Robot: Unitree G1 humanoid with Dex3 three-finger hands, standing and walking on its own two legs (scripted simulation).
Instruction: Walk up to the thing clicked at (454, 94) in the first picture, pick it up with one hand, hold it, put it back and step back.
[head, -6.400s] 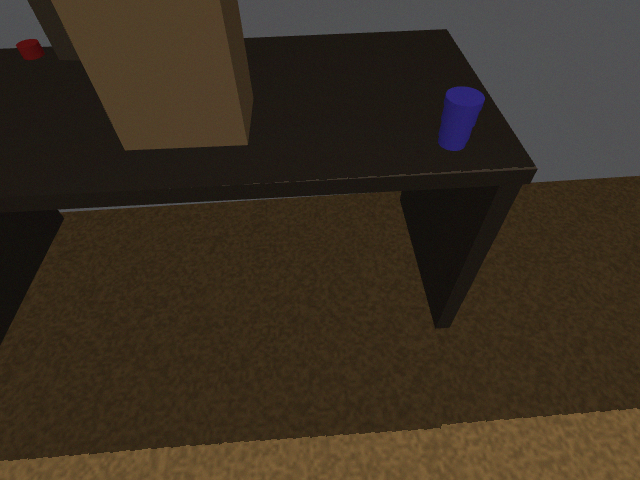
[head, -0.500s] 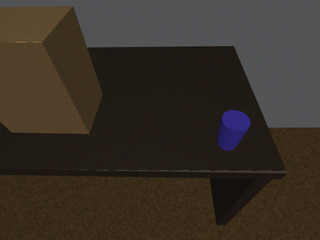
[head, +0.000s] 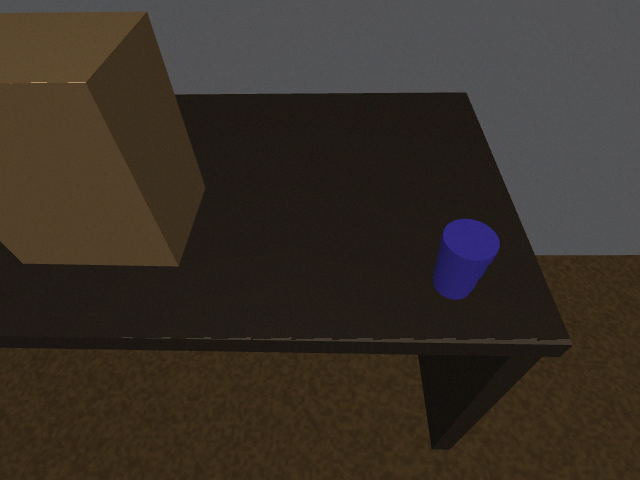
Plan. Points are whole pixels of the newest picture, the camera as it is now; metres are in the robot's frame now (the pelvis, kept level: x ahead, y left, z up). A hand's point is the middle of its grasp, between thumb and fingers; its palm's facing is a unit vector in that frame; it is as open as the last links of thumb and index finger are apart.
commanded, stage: rise first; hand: right
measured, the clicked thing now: (460, 262) +0.41 -0.18 +0.01
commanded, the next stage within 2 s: go down in 1.76 s
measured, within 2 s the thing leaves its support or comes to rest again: neither
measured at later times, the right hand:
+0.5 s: hand (542, 456) +0.17 -0.25 -0.07, palm faces +0.27 +0.90 -0.36, open 15.6 cm
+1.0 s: hand (572, 416) +0.18 -0.24 +0.04, palm faces +0.33 +0.86 -0.39, open 17.5 cm
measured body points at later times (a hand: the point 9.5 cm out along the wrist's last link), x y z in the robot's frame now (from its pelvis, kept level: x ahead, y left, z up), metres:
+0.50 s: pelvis +0.00 +0.02 +0.00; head +0.01 +0.02 +0.45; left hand +0.15 +0.27 -0.10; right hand +0.15 -0.29 -0.05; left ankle -0.06 +0.14 -0.75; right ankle +0.04 -0.11 -0.75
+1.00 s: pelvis +0.00 +0.03 +0.00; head +0.00 +0.05 +0.45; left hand +0.17 +0.29 -0.09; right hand +0.16 -0.28 +0.07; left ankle -0.06 +0.14 -0.75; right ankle +0.04 -0.11 -0.75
